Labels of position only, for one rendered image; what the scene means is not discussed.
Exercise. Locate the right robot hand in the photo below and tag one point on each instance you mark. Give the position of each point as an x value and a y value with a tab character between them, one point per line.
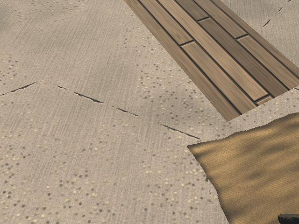
288	218

